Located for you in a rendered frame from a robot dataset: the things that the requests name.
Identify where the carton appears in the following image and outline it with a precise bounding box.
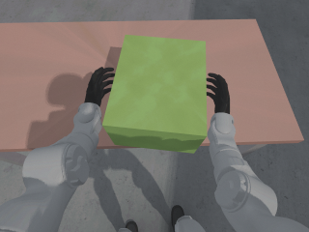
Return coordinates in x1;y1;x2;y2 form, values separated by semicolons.
102;35;208;154

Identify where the right robot thigh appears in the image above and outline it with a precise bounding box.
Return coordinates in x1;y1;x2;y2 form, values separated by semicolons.
175;218;206;232

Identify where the right robot hand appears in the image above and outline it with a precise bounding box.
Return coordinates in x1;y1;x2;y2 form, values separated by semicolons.
206;72;230;114

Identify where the left robot hand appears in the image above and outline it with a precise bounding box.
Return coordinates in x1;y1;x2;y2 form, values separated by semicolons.
84;67;115;107

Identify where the robot left foot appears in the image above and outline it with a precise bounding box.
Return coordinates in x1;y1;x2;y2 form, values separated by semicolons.
125;221;138;232

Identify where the robot left forearm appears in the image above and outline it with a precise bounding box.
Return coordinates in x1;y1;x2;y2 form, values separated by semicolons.
22;102;102;185

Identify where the robot left upper arm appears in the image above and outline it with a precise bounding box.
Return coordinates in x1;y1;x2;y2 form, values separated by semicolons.
0;143;90;232

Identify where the robot right upper arm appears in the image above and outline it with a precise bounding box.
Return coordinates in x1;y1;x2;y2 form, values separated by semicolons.
214;170;309;232

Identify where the robot right forearm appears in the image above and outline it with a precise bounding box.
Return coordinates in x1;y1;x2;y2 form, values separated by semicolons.
207;112;262;185

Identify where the table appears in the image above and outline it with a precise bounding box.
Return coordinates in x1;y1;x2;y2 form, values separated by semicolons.
0;18;304;166

